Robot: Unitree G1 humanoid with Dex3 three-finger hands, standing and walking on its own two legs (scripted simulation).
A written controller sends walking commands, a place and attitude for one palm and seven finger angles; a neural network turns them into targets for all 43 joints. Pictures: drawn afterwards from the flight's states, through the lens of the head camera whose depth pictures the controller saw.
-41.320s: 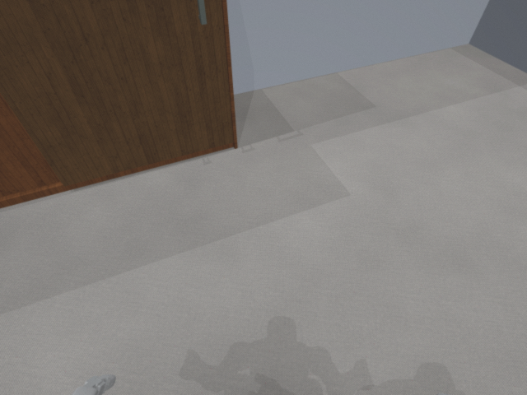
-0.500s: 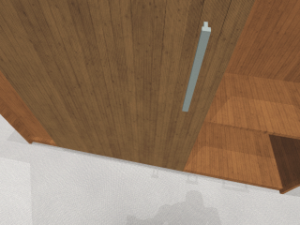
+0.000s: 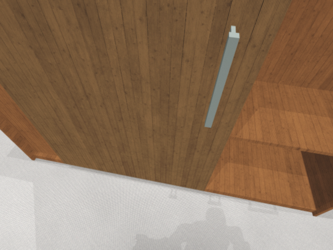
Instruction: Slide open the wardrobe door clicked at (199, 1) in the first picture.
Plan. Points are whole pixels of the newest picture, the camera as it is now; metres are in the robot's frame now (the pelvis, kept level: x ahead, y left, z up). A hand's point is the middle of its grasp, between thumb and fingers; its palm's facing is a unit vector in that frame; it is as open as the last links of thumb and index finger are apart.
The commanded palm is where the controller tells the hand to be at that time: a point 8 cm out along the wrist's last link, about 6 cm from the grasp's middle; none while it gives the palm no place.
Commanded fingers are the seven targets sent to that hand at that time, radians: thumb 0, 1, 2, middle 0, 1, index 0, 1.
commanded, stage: look to check the result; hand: right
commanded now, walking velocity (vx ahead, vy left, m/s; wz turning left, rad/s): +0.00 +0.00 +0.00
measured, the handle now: (218, 84) +0.52 -0.11 +0.11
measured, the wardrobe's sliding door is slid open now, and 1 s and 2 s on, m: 0.65 0.65 0.65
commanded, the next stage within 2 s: stand and wait in 0.20 s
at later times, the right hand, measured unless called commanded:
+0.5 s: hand out of the picture +0.10 -0.22 -0.16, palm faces -0.03 +0.95 -0.31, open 7.4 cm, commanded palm none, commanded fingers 0.00 -0.90 -0.90 0.20 0.30 0.20 0.30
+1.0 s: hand out of the picture +0.08 -0.22 -0.15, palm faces -0.04 +0.94 -0.33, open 7.4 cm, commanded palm none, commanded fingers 0.00 -0.90 -0.90 0.20 0.30 0.20 0.30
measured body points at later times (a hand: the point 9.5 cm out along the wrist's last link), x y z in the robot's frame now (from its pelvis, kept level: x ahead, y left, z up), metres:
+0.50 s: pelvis +0.00 +0.01 +0.00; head +0.02 +0.02 +0.45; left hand +0.08 +0.30 -0.14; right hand +0.10 -0.27 -0.14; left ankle -0.03 +0.10 -0.75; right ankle -0.03 -0.10 -0.75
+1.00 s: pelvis -0.01 +0.02 +0.00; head +0.01 +0.03 +0.45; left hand +0.06 +0.32 -0.14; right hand +0.08 -0.26 -0.13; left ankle -0.03 +0.10 -0.75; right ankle -0.03 -0.10 -0.75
